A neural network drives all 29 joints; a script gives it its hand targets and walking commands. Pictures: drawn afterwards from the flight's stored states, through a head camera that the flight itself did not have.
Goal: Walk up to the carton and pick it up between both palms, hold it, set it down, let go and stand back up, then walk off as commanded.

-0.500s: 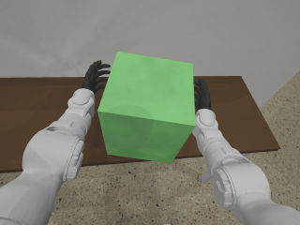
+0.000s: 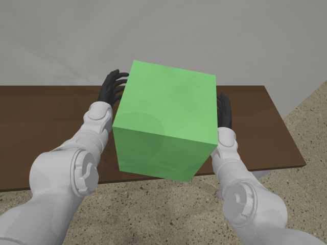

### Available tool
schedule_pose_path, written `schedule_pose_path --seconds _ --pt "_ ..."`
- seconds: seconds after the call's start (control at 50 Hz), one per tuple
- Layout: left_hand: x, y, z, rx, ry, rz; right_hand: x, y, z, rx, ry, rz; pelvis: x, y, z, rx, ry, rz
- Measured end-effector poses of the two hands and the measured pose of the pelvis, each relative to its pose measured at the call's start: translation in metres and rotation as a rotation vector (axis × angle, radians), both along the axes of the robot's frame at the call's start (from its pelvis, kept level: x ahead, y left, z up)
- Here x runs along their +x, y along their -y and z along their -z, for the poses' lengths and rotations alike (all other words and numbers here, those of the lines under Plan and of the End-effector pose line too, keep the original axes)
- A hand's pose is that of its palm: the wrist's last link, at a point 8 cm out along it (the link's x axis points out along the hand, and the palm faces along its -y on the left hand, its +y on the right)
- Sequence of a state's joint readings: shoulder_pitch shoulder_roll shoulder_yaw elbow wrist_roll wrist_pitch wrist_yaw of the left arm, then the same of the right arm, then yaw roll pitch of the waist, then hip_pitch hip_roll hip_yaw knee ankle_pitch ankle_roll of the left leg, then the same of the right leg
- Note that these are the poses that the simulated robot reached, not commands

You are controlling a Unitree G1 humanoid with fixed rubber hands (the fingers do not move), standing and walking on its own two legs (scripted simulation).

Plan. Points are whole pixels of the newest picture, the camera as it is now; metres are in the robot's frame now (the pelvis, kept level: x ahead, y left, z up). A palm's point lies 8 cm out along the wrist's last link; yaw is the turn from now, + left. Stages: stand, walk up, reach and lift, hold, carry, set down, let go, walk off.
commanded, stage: reach and lift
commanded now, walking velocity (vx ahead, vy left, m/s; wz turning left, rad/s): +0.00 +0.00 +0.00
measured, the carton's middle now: (163, 126) +0.42 -0.03 +0.00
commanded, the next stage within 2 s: none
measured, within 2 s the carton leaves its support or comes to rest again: leaves its support in 1.40 s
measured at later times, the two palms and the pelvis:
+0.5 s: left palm (107, 101) +0.46 +0.12 +0.06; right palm (222, 125) +0.39 -0.18 +0.04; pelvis +0.02 +0.00 +0.01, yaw +1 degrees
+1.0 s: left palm (106, 101) +0.45 +0.12 +0.06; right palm (222, 127) +0.39 -0.18 +0.05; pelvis +0.02 +0.00 +0.01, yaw +1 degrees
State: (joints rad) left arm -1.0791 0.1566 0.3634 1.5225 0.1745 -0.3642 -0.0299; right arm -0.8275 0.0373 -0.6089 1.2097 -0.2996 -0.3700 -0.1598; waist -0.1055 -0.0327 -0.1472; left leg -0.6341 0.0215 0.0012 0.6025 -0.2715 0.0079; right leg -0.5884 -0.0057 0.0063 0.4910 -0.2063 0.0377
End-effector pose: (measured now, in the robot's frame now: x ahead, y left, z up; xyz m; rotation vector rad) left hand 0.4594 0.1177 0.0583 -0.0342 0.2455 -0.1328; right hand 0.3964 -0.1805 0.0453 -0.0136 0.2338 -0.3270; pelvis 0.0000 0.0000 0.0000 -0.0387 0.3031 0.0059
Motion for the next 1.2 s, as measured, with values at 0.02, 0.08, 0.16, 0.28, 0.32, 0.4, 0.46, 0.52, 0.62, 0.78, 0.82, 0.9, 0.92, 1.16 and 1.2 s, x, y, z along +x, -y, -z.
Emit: schedule_pose_path --seconds 0.02,0.08,0.16,0.28,0.32,0.4,0.46,0.52,0.62,0.78,0.82,0.9,0.92,1.16,1.2 --pt "0.0 0.0 0.0 0.0 0.002 0.001 -0.001 -0.001 0.0 -0.001 0.0 0.003 0.002 -0.001 -0.001 -0.001 0.004 0.0" --pt "0.0 0.0 0.001 -0.002 0.006 -0.002 -0.002 -0.002 0.0 0.002 0.001 0.01 0.007 -0.003 -0.004 -0.004 0.02 -0.001" --pt "0.0 0.0 0.001 -0.004 0.013 -0.011 -0.003 -0.003 0.0 0.002 0.001 0.014 0.012 -0.005 -0.006 -0.006 0.036 -0.003" --pt "-0.001 0.001 0.002 -0.004 0.019 -0.024 -0.003 -0.002 0.001 0.005 0.004 0.014 0.015 -0.003 -0.009 -0.005 0.048 -0.009" --pt "-0.001 0.001 0.001 0.004 0.021 -0.023 -0.003 -0.002 0.001 0.005 0.006 0.012 0.015 -0.002 -0.01 -0.004 0.051 -0.011" --pt "-0.001 0.001 0.001 0.018 0.025 -0.021 -0.003 -0.002 0.001 0.004 0.009 0.01 0.016 0.001 -0.011 -0.003 0.051 -0.016" --pt "-0.001 0.001 0.0 0.022 0.026 -0.02 -0.003 -0.002 0.001 0.001 0.01 0.011 0.016 0.002 -0.012 -0.002 0.05 -0.018" --pt "-0.001 0.001 0.0 0.024 0.027 -0.018 -0.003 -0.002 0.001 -0.001 0.011 0.013 0.017 0.002 -0.012 -0.002 0.05 -0.019" --pt "-0.001 0.001 0.001 0.022 0.027 -0.017 -0.003 -0.003 0.001 -0.003 0.011 0.014 0.018 0.002 -0.013 -0.002 0.051 -0.019" --pt "-0.001 0.0 0.001 0.019 0.027 -0.017 -0.004 -0.003 0.0 -0.005 0.011 0.016 0.018 0.001 -0.013 -0.004 0.051 -0.019" --pt "-0.001 0.0 0.001 0.02 0.028 -0.017 -0.004 -0.003 0.0 -0.006 0.012 0.017 0.018 0.001 -0.013 -0.004 0.051 -0.019" --pt "-0.002 0.0 0.0 0.022 0.033 -0.017 -0.005 -0.003 0.0 -0.006 0.016 0.018 0.018 0.0 -0.014 -0.004 0.051 -0.019" --pt "-0.002 0.0 0.0 0.024 0.037 -0.015 -0.006 -0.003 0.0 -0.007 0.018 0.019 0.017 0.0 -0.014 -0.004 0.052 -0.019" --pt "-0.018 0.0 -0.003 0.058 0.05 -0.009 -0.021 -0.003 -0.003 -0.021 0.018 0.009 0.014 0.001 -0.016 -0.002 0.084 -0.021" --pt "-0.022 0.0 -0.003 0.066 0.046 -0.01 -0.024 -0.003 -0.003 -0.024 0.011 0.005 0.013 0.002 -0.016 -0.001 0.092 -0.021"
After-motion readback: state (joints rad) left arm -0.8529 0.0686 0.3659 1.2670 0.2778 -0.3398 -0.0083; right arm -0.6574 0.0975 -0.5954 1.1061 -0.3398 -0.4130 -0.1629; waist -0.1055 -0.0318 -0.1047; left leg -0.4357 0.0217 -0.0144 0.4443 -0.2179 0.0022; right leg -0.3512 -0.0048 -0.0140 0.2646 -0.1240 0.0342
